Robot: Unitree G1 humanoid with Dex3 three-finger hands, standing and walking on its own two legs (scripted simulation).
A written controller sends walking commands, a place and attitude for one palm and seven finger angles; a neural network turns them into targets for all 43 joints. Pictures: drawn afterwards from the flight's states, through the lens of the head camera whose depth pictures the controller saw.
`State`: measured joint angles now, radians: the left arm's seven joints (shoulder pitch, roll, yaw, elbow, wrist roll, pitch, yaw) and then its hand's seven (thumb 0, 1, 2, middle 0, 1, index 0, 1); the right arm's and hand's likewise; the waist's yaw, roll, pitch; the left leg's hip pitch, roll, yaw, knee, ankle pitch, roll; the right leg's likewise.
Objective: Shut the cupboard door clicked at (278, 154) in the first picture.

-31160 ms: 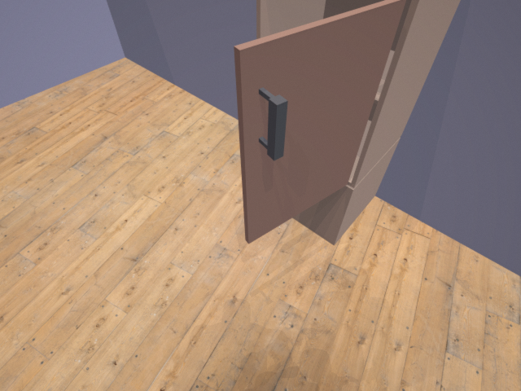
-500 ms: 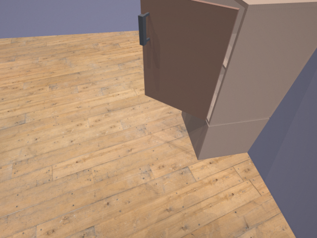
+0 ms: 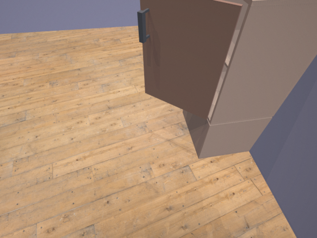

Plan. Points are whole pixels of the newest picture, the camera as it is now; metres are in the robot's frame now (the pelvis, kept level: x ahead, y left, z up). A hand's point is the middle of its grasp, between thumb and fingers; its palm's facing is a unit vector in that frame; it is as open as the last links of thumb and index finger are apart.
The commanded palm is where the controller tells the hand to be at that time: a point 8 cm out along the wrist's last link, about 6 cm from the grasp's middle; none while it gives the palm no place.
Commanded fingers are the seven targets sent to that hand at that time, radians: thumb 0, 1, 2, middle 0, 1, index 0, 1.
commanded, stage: walk to a spot facing it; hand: left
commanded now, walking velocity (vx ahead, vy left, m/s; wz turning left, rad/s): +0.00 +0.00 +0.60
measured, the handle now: (144, 25) +0.95 +0.11 +0.09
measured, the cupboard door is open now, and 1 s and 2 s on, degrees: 48 48 48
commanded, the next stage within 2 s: none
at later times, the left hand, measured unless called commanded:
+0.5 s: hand out of the picture +0.00 +0.25 -0.18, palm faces +0.28 -0.93 -0.24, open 7.4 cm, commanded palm none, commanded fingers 0.00 0.90 0.90 -0.20 -0.30 -0.20 -0.30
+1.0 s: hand out of the picture -0.04 +0.16 -0.16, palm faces +0.57 -0.78 -0.28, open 7.4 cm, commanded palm none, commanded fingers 0.00 0.90 0.90 -0.20 -0.30 -0.20 -0.30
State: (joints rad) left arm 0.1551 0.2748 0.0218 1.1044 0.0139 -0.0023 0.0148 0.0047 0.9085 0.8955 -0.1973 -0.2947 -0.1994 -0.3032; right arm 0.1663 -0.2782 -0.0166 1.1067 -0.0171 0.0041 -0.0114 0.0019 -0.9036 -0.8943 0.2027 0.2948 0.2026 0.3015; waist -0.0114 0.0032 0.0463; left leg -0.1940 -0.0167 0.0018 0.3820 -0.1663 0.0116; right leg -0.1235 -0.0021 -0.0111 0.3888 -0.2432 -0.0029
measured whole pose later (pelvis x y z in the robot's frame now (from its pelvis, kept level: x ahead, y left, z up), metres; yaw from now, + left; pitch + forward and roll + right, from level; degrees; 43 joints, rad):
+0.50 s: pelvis -0.01 +0.03 -0.01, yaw +16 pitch +2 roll -2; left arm 0.16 0.24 0.08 0.94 0.02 0.05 0.01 0.01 0.91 0.90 -0.20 -0.29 -0.20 -0.30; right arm 0.21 -0.19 -0.04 0.95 -0.03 0.03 -0.01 0.00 -0.90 -0.89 0.21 0.30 0.21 0.30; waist -0.02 -0.01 0.11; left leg -0.34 -0.04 -0.03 0.48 -0.17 0.06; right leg -0.47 -0.05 0.00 1.07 -0.39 0.06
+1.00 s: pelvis +0.01 -0.04 +0.00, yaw +37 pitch +0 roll +2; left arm 0.23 0.18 0.04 0.89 0.03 0.00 0.03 0.01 0.91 0.90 -0.20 -0.30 -0.20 -0.30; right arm 0.19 -0.26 -0.09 0.94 -0.02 0.08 0.03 0.00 -0.91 -0.89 0.20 0.29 0.20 0.30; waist -0.03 0.01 0.10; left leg -0.50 0.01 -0.01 1.08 -0.40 -0.07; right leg -0.16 -0.08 -0.16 0.50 -0.34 -0.02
